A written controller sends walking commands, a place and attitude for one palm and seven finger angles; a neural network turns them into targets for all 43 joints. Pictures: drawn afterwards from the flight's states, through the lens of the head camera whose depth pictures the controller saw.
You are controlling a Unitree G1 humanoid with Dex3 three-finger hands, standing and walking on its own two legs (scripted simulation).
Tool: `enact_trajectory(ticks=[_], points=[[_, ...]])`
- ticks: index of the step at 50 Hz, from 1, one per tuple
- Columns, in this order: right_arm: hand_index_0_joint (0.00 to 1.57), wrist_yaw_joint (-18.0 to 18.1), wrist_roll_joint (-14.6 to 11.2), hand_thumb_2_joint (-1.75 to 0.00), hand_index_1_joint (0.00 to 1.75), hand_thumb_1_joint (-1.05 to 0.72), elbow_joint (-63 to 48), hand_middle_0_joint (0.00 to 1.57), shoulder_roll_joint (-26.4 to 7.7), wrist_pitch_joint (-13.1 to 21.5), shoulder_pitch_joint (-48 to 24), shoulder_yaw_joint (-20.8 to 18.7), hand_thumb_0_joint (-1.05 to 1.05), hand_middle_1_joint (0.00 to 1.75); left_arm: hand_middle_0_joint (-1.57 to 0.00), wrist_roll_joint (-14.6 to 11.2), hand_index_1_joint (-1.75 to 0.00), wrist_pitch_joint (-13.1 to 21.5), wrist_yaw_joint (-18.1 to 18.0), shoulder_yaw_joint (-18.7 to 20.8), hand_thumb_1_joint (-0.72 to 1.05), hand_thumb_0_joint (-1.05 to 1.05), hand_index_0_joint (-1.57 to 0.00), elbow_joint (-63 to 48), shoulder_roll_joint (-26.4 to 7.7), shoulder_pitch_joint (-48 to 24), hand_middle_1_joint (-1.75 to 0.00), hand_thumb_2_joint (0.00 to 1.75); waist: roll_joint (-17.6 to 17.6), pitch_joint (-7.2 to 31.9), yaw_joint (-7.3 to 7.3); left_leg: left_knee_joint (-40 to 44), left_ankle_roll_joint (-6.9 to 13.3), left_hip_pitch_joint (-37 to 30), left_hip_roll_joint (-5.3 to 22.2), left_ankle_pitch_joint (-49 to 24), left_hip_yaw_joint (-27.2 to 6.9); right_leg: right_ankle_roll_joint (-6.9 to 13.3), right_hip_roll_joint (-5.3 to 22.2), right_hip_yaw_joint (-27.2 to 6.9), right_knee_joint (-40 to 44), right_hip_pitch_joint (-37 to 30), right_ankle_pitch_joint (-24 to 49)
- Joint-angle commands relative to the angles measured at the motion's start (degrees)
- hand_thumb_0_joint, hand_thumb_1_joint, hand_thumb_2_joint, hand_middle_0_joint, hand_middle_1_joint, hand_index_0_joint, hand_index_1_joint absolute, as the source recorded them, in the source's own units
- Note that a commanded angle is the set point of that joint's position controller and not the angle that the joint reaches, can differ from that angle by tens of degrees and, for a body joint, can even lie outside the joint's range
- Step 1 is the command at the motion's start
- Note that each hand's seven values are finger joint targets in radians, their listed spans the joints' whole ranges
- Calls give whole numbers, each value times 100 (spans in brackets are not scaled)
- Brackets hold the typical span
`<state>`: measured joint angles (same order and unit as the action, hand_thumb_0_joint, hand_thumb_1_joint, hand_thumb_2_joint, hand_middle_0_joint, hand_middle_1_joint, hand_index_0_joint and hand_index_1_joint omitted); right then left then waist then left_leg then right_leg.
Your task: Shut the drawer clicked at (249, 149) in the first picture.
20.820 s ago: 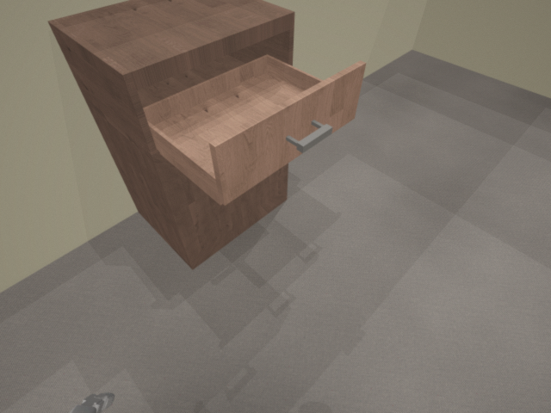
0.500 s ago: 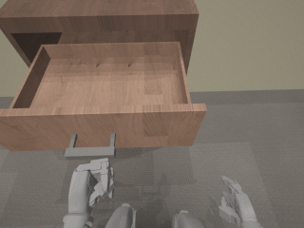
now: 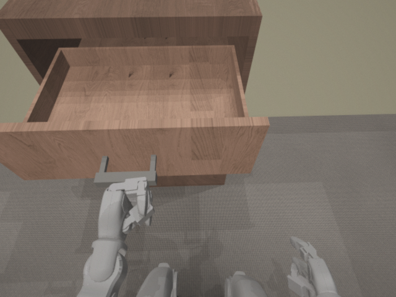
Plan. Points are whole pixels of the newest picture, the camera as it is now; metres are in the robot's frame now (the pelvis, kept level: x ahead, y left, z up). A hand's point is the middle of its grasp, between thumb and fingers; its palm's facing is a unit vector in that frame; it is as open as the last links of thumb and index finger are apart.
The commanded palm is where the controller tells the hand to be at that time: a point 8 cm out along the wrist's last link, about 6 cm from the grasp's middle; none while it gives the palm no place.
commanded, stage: push the drawer shut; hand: left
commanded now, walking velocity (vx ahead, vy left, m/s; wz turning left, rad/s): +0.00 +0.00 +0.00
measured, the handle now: (128, 169) +0.35 +0.15 +0.05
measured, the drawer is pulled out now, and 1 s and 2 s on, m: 0.27 0.13 0.01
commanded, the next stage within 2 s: none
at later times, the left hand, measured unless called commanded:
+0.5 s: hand (152, 175) +0.34 +0.10 +0.05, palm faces -0.01 -1.00 -0.02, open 2.9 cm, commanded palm +0.33 +0.16 +0.05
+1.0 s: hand (155, 144) +0.41 +0.11 +0.05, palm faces +0.03 -1.00 -0.03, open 2.8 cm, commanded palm +0.39 +0.16 +0.05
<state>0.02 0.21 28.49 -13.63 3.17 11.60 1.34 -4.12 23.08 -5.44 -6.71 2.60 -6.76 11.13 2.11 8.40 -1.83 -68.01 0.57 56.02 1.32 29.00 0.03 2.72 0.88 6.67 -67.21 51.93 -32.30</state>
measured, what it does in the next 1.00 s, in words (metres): stands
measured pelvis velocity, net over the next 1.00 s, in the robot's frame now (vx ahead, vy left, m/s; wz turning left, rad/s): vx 0.00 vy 0.01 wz -0.03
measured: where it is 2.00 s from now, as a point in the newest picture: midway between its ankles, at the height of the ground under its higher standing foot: outside the picture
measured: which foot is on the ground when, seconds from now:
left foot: down 0.00-1.00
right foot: down 0.00-1.00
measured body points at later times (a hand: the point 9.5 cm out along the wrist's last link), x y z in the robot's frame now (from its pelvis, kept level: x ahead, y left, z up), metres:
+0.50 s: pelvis +0.00 +0.01 +0.01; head +0.08 +0.02 +0.45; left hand +0.33 +0.16 +0.05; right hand +0.15 -0.23 -0.10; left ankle +0.04 +0.11 -0.64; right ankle +0.01 -0.09 -0.64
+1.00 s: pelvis +0.00 +0.01 +0.01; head +0.10 +0.02 +0.45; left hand +0.41 +0.16 +0.05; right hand +0.09 -0.24 -0.11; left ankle +0.04 +0.11 -0.64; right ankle +0.01 -0.09 -0.64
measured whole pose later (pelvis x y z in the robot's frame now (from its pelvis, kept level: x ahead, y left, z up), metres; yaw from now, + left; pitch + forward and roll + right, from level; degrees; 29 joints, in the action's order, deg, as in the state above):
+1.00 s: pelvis +0.00 +0.01 +0.01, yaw -2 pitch +19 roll -2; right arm -1.4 0.8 35.3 -13.8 -0.9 14.1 0.8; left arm -3.9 25.6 -7.5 4.4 37.8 -8.5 -25.1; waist 1.7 7.5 -5.4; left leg -65.1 1.7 57.6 1.6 27.0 1.8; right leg 1.6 0.5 4.9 -64.1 54.2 -29.3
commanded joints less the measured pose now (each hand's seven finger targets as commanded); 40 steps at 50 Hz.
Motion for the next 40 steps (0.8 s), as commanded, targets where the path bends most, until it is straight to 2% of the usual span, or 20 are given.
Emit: enact_trajectory(ticks=[1, 3, 4, 5, 6, 9, 13, 14, 15, 21, 22, 24, 25, 26, 27, 29, 35, 37, 39, 40], points=[[20, 42, -16, -90, 30, -90, -812, 20, -668, 209, -149, -303, 0, 30, -140, -21, -160, 254, -113, 115, 90, 0, -140, -1005, -31, -1242, -160, 90, -211, 1583, -194, 960, 112, -1235, -91, -1088, -175, -150, -25, -492, 1251, -846, 1365], [20, 33, -11, -90, 30, -90, -794, 20, -683, 190, -169, -300, 0, 30, -140, -26, -160, 226, -136, 151, 90, 0, -140, -905, -52, -1415, -160, 90, -141, 1541, -157, 1016, 101, -1236, -97, -978, -185, -137, -25, -490, 1284, -823, 1198], [20, 40, -12, -90, 30, -90, -763, 20, -703, 175, -119, -306, 0, 30, -140, -11, -160, 214, -165, 235, 90, 0, -140, -834, -149, -1575, -160, 90, -310, 1549, -204, 1027, 113, -1243, -77, -1018, -204, -141, -35, -474, 1290, -841, 1237], [20, 32, -8, -90, 30, -90, -758, 20, -695, 165, -167, -303, 0, 30, -140, -8, -160, 205, -176, 259, 90, 0, -140, -716, -122, -1586, -160, 90, -261, 1540, -147, 1052, 102, -1213, -93, -942, -191, -139, -33, -486, 1302, -857, 1147], [20, 31, -10, -90, 30, -90, -734, 20, -700, 146, -153, -292, 0, 30, -140, 4, -160, 203, -189, 238, 90, 0, -140, -634, -113, -1767, -160, 90, -308, 1476, -199, 1064, 107, -1231, -83, -942, -210, -137, -38, -461, 1303, -799, 1145], [20, 34, -2, -90, 30, -90, -664, 20, -722, 112, -146, -301, 0, 30, -140, 0, -160, 225, -234, 438, 90, 0, -140, -382, -252, -1995, -160, 90, -356, 1476, -168, 1089, 111, -1197, -77, -927, -201, -136, -48, -476, 1331, -830, 1110], [20, -1, 4, -90, 30, -90, -588, 20, -715, 68, -159, -298, 0, 30, -140, 7, -160, 273, -255, 363, 90, 0, -140, -188, -132, -2493, -160, 90, -99, 1556, -189, 1123, 92, -1352, -87, -931, -197, -125, -36, -452, 1318, -741, 1107], [20, 2, 10, -90, 30, -90, -541, 20, -736, 53, -125, -308, 0, 30, -140, 31, -160, 272, -287, 496, 90, 0, -140, -74, -271, -2575, -160, 90, -176, 1584, -195, 1130, 97, -1373, -66, -997, -222, -120, -53, -436, 1296, -729, 1150], [20, -8, 20, -90, 30, -90, -543, 20, -723, 37, -119, -309, 0, 30, -140, 21, -160, 274, -283, 446, 90, 0, -140, -1, -157, -2599, -160, 90, -190, 1674, -179, 1135, 97, -1398, -81, -1033, -200, -127, -49, -446, 1292, -803, 1215], [20, -24, 16, -90, 30, -90, -411, 20, -753, -49, -70, -327, 0, 30, -140, 7, -160, 323, -301, 571, 90, 0, -140, 433, -206, -3165, -160, 90, -282, 1736, -228, 1156, 93, -1441, -63, -1107, -210, -135, -66, -438, 1297, -800, 1304], [20, -26, 18, -90, 30, -90, -376, 20, -755, -57, -58, -330, 0, 30, -140, -9, -160, 329, -300, 573, 90, 0, -140, 496, -208, -3329, -160, 90, -240, 1736, -266, 1146, 95, -1445, -62, -1113, -208, -138, -65, -444, 1300, -776, 1328], [20, -23, 23, -90, 30, -90, -332, 20, -779, -81, -4, -337, 0, 30, -140, 14, -160, 364, -317, 748, 90, 0, -140, 566, -397, -3532, -160, 90, -199, 1803, -222, 1167, 84, -1471, -58, -1182, -220, -121, -78, -436, 1263, -813, 1364], [20, -38, 24, -90, 30, -90, -336, 20, -757, -91, -24, -346, 0, 30, -140, 35, -160, 373, -307, 605, 90, 0, -140, 614, -225, -3532, -160, 90, -49, 1840, -228, 1169, 77, -1573, -62, -1252, -199, -119, -73, -431, 1258, -780, 1438], [20, -42, 22, -90, 30, -90, -303, 20, -758, -95, 8, -347, 0, 30, -140, 8, -160, 373, -317, 588, 90, 0, -140, 659, -191, -3686, -160, 90, -153, 1858, -283, 1160, 82, -1595, -49, -1288, -219, -129, -72, -415, 1255, -760, 1485], [20, -48, 22, -90, 30, -90, -283, 20, -770, -108, 30, -357, 0, 30, -140, 6, -160, 377, -327, 694, 90, 0, -140, 767, -255, -3669, -160, 90, -104, 1849, -233, 1178, 65, -1607, -47, -1311, -219, -120, -78, -408, 1254, -759, 1488], [20, -42, 30, -90, 30, -90, -209, 20, -791, -131, 84, -357, 0, 30, -140, 5, -160, 370, -339, 741, 90, 0, -140, 1038, -292, -3904, -160, 90, -295, 1798, -337, 1154, 88, -1525, -32, -1265, -243, -143, -97, -398, 1261, -700, 1459], [20, -46, 41, -90, 30, -90, -95, 20, -806, -188, 204, -370, 0, 30, -140, 37, -160, 453, -335, 1006, 90, 0, -140, 1524, -492, -4436, -160, 90, -197, 1956, -339, 1143, 76, -1522, -51, -1293, -213, -147, -111, -432, 1240, -706, 1508], [20, -52, 41, -90, 30, -90, -63, 20, -793, -203, 244, -371, 0, 30, -140, 19, -160, 477, -327, 958, 90, 0, -140, 1622, -428, -4709, -160, 90, -57, 1930, -371, 1145, 70, -1544, -58, -1299, -205, -142, -117, -442, 1249, -677, 1518], [20, -44, 43, -90, 30, -90, -20, 20, -832, -219, 284, -369, 0, 30, -140, 1, -160, 486, -339, 1215, 90, 0, -140, 1858, -688, -4890, -160, 90, -187, 1916, -398, 1112, 88, -1375, -58, -1220, -186, -160, -131, -484, 1276, -710, 1473], [20, -47, 51, -90, 30, -90, -2, 20, -815, -230, 322, -351, 0, 30, -140, 25, -160, 500, -327, 1156, 90, 0, -140, 1962, -631, -5062, -160, 90, -234, 1957, -439, 1131, 89, -1348, -72, -1160, -193, -168, -134, -485, 1274, -745, 1438]])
